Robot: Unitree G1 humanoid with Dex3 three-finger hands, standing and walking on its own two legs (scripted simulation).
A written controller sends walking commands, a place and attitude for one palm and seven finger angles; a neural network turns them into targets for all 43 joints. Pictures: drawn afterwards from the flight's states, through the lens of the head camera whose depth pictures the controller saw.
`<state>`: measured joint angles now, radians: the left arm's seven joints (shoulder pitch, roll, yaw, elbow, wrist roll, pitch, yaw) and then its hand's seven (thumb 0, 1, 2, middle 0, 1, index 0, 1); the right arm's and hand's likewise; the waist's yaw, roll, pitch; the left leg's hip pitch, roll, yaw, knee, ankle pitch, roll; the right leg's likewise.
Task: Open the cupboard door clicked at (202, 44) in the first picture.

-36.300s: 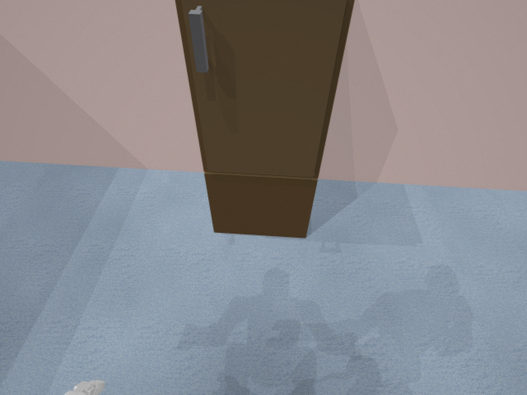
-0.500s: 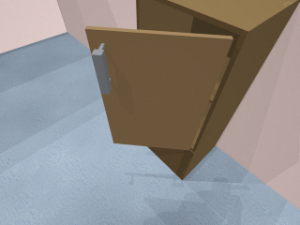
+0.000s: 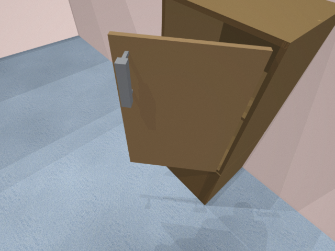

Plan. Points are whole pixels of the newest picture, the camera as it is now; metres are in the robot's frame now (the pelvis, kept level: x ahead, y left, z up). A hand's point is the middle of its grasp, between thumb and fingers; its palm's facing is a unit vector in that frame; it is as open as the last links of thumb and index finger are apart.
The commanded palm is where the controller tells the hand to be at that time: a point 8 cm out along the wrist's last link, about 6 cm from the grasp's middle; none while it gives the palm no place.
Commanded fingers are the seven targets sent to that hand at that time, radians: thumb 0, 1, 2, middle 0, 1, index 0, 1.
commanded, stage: look again from close up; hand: left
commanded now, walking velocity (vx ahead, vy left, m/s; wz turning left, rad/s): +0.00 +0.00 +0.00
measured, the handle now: (126, 79) +0.50 +0.15 +0.14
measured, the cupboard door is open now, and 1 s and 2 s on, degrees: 42 42 42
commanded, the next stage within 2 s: raise the hand with hooked fingers in 0.34 s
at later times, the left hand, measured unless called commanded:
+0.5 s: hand out of the picture +0.05 +0.21 -0.16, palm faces +0.13 -0.97 -0.21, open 7.4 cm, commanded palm +0.09 +0.25 -0.06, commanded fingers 0.00 0.81 0.86 -0.21 -0.36 -0.21 -0.36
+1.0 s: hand (66, 243) +0.14 +0.22 +0.00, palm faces +0.07 -1.00 -0.06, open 9.4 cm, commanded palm +0.12 +0.27 +0.01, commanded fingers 0.00 0.22 0.61 -0.25 -0.74 -0.25 -0.74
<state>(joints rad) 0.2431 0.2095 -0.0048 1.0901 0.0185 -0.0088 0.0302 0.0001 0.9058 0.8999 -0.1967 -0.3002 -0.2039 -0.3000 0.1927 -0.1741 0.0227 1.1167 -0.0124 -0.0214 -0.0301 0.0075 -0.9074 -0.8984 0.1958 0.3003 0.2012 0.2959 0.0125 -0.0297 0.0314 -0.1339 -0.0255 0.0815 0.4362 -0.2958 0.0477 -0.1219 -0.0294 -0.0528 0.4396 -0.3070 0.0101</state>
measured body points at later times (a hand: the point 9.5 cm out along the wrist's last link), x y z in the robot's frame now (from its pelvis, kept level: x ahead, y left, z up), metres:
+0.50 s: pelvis -0.01 +0.01 +0.00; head +0.01 +0.02 +0.45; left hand +0.05 +0.26 -0.14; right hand +0.03 -0.23 -0.14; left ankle -0.04 +0.08 -0.74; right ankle -0.04 -0.12 -0.74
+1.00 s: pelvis -0.06 -0.04 -0.06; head -0.03 -0.02 +0.39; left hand +0.13 +0.27 +0.00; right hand +0.16 -0.27 -0.10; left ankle -0.04 +0.08 -0.74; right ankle -0.03 -0.11 -0.74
